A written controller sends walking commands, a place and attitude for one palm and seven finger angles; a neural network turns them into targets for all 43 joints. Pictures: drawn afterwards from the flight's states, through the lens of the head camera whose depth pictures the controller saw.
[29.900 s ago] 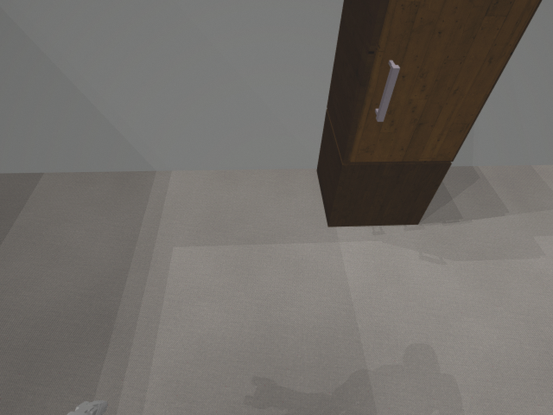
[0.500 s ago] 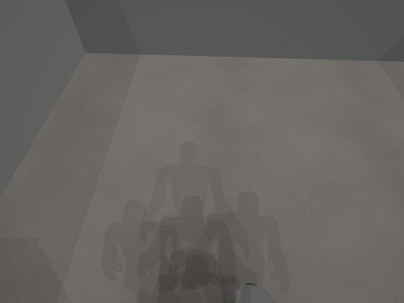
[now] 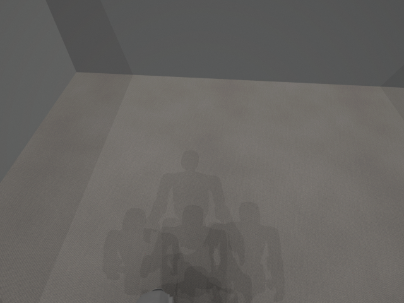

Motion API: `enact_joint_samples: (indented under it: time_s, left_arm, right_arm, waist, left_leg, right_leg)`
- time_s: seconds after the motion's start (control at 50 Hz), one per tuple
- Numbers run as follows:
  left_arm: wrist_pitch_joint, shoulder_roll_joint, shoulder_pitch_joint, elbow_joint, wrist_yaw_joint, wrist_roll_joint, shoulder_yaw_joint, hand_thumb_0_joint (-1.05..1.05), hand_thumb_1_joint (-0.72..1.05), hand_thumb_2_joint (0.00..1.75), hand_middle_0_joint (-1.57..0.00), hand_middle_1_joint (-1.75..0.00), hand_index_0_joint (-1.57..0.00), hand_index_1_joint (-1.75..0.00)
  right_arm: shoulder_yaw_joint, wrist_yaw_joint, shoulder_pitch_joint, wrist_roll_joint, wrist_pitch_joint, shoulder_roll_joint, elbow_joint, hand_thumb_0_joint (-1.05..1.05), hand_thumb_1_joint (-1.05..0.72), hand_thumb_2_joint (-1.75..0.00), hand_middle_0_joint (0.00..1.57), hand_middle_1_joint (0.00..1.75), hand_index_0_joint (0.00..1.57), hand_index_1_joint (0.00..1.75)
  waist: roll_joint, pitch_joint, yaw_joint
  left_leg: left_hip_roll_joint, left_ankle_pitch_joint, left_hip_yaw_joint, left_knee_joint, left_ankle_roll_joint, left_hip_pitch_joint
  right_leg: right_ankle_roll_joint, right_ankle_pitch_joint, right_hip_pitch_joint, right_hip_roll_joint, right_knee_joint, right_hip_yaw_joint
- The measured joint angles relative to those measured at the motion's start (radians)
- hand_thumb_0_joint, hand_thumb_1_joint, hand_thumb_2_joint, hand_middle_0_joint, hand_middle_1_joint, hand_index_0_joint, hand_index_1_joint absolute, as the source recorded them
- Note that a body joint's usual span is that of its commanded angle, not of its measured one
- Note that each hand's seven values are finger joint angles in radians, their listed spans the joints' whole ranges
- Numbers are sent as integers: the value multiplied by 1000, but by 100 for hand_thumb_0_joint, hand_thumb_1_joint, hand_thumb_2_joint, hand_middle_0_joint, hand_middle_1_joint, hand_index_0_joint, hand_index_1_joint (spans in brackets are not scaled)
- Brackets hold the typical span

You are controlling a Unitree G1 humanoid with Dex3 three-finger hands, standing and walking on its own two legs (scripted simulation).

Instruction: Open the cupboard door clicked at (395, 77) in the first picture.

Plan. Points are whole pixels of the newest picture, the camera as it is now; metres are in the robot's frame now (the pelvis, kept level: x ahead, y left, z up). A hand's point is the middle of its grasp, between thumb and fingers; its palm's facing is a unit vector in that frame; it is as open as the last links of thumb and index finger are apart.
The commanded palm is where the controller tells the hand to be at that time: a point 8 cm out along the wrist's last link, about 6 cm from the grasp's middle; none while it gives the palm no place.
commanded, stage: turn to face it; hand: left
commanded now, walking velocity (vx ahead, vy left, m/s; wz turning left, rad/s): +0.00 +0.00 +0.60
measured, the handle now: out of the picture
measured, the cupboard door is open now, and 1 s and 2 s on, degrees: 46 46 46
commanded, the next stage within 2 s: none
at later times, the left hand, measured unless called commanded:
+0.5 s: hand out of the picture +0.10 +0.15 -0.15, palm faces +0.28 -0.91 -0.31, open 7.4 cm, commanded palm none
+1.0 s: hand out of the picture +0.06 +0.12 -0.15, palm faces +0.57 -0.76 -0.32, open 7.4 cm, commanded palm none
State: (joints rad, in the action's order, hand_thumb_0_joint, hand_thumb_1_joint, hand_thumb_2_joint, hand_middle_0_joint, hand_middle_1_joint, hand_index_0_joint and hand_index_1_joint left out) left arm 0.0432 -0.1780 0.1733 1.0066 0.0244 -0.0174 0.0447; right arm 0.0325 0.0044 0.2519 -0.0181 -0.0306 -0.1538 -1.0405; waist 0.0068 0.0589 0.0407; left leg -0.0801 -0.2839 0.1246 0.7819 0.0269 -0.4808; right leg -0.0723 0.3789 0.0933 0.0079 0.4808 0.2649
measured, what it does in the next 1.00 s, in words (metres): walks ahead, turning left: left foot, then right foot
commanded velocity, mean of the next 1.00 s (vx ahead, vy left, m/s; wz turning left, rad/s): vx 0.00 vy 0.00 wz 0.60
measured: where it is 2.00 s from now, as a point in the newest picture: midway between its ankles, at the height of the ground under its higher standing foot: outside the picture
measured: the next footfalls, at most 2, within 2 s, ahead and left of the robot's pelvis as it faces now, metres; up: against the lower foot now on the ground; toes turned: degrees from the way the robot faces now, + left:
left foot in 0.06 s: +0.13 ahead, +0.12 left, +0.00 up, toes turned +9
right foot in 0.38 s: +0.12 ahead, -0.17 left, +0.00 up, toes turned +8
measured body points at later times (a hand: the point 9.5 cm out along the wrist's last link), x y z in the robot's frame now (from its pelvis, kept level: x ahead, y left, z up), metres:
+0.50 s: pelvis +0.07 -0.07 +0.00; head +0.12 -0.09 +0.45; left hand +0.08 +0.20 -0.13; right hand +0.24 -0.31 -0.15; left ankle +0.04 +0.07 -0.66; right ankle +0.08 -0.17 -0.73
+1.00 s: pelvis +0.12 -0.11 -0.01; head +0.17 -0.10 +0.44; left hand +0.03 +0.16 -0.13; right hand +0.34 -0.26 -0.16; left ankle +0.03 +0.03 -0.73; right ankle +0.20 -0.20 -0.72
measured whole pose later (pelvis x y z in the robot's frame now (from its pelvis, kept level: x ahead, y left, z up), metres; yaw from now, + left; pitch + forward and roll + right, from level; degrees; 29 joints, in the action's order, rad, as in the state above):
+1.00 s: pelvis +0.12 -0.11 -0.01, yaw +35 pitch +1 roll +1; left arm -0.03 -0.25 0.17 0.87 0.00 -0.02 0.06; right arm 0.05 -0.01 0.14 -0.03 -0.06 -0.23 -0.90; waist -0.02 0.10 0.00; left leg -0.03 -0.29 -0.06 0.60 0.06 -0.32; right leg 0.07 0.40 0.40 0.07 0.78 0.04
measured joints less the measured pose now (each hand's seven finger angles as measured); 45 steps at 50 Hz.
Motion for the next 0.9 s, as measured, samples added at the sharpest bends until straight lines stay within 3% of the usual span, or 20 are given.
enact_joint_samples:
  time_s: [0.04, 0.06, 0.08, 0.14, 0.18, 0.28, 0.38, 0.44, 0.48, 0.52, 0.58, 0.68, 0.72, 0.74, 0.78, 0.82, 0.9]
  left_arm:
    - [-8, -4, 17, -2, 0, -1, 2, -1, 94, 90, -20, -30, -20, -30]
    - [-13, -4, 31, -4, -1, 1, 3, -1, 94, 90, -20, -30, -20, -30]
    - [-22, -3, 40, -5, -3, 7, 4, -1, 93, 90, -20, -30, -20, -30]
    - [-63, -19, 28, -15, 0, 6, 7, 0, 92, 90, -20, -30, -20, -30]
    - [-75, -24, 7, -25, -3, 3, 14, 0, 92, 90, -20, -30, -20, -30]
    - [-77, -26, -24, -77, -11, 1, 21, 0, 91, 90, -20, -30, -19, -30]
    - [-55, -38, -17, -119, -14, -5, 19, 0, 91, 90, -20, -30, -19, -30]
    - [-45, -28, -2, -122, -6, -14, 8, 0, 90, 90, -20, -30, -20, -30]
    - [-45, -21, 19, -118, -2, -15, 2, 0, 90, 90, -20, -30, -20, -30]
    - [-48, -18, 36, -110, 0, -16, -3, 0, 90, 90, -20, -30, -20, -30]
    - [-47, -19, 54, -104, -1, -17, -7, 0, 90, 90, -20, -30, -20, -30]
    - [-41, -29, 72, -99, -6, -16, -4, 0, 90, 90, -20, -30, -20, -30]
    - [-41, -40, 85, -94, -10, -12, 1, 0, 90, 90, -20, -30, -20, -30]
    - [-44, -42, 97, -94, -12, -7, 3, 0, 90, 90, -20, -30, -20, -30]
    - [-67, -65, 85, -85, -13, -3, 8, 0, 90, 90, -20, -30, -20, -30]
    - [-89, -77, 63, -78, -7, -3, 14, 1, 90, 90, -20, -30, -20, -30]
    - [-98, -79, 24, -95, -13, -1, 22, 1, 90, 90, -20, -30, -20, -30]
  right_arm:
    - [0, -7, -7, -4, 0, -6, 16, 2, -94, -90, 20, 30, 20, 30]
    - [1, -10, -7, -7, 4, -15, 29, 2, -94, -90, 20, 30, 20, 30]
    - [4, -10, -10, -12, 11, -24, 42, 2, -94, -90, 20, 30, 20, 30]
    - [4, 1, -31, -12, 21, -30, 70, 1, -93, -90, 20, 30, 20, 30]
    - [4, 8, -36, -13, 21, -36, 80, 1, -92, -90, 20, 30, 20, 30]
    - [12, 3, -56, -15, 6, -57, 92, 1, -91, -90, 20, 30, 20, 30]
    - [35, -9, -70, -7, -18, -78, 114, 1, -90, -90, 20, 30, 20, 30]
    - [56, -12, -90, -3, -37, -100, 111, 1, -91, -90, 20, 30, 20, 30]
    - [62, -16, -109, -3, -44, -113, 112, 1, -91, -90, 20, 30, 20, 30]
    - [62, -21, -127, 0, -45, -118, 122, 1, -91, -90, 20, 30, 20, 30]
    - [56, -27, -150, 3, -43, -118, 136, 1, -91, -90, 20, 30, 19, 30]
    - [39, -30, -188, 6, -37, -110, 151, 1, -91, -90, 20, 30, 19, 30]
    - [31, -32, -196, 4, -29, -106, 163, 1, -91, -90, 20, 30, 19, 30]
    - [27, -34, -195, 1, -20, -111, 173, 1, -91, -90, 20, 30, 19, 30]
    - [24, -30, -199, -1, -3, -98, 180, 1, -91, -90, 20, 30, 20, 30]
    - [16, -21, -184, -1, 4, -86, 182, 1, -91, -90, 20, 30, 20, 30]
    - [10, -9, -150, -6, -3, -76, 167, 1, -91, -90, 20, 30, 20, 30]
  waist:
    - [16, 7, -5]
    - [15, 7, -7]
    - [12, 4, -3]
    - [24, 19, 1]
    - [17, 24, -5]
    - [-22, 26, -19]
    - [-44, 8, -22]
    - [-42, 14, -30]
    - [-29, 16, -33]
    - [-13, 19, -29]
    - [11, 29, -29]
    - [36, 53, -53]
    - [45, 55, -58]
    - [33, 46, -58]
    - [50, 56, -56]
    - [51, 59, -59]
    - [19, 54, -57]
  left_leg:
    - [21, 28, 12, -75, -14, 46]
    - [28, 104, 9, -124, -34, 75]
    - [35, 86, 3, -122, -58, 76]
    - [57, 10, -12, -76, -74, 50]
    - [64, 23, -31, -106, -57, 54]
    - [62, 74, -97, -192, -34, 69]
    - [60, 57, -176, -158, 7, 42]
    - [83, -162, -170, 104, 6, -24]
    - [84, -181, -137, 276, 11, -58]
    - [75, -169, -107, 319, 19, -57]
    - [62, -153, -73, 226, 26, -11]
    - [64, -139, -34, -17, 12, 99]
    - [74, -63, -15, -146, -3, 159]
    - [66, 31, -20, -210, -27, 191]
    - [76, -4, -39, -167, -41, 170]
    - [77, -38, -62, -153, -31, 167]
    - [69, -9, -115, -202, -6, 184]
  right_leg:
    - [12, 60, 1, 23, 71, 16]
    - [21, 94, 19, 35, 137, 22]
    - [42, 109, 63, 51, 238, 16]
    - [87, 199, 236, 48, 573, -128]
    - [101, 168, 319, 47, 661, -188]
    - [116, 107, 363, 60, 490, -248]
    - [106, -37, 251, 45, 163, -228]
    - [69, -18, 227, 65, 186, -185]
    - [60, -12, 193, 82, 157, -163]
    - [57, -21, 161, 98, 119, -137]
    - [52, -27, 128, 116, 81, -91]
    - [52, 6, 112, 136, 101, -11]
    - [59, 40, 125, 150, 156, 17]
    - [67, 59, 152, 151, 219, 27]
    - [103, 157, 239, 147, 421, -52]
    - [126, 186, 314, 117, 564, -136]
    - [141, 120, 385, 90, 587, -215]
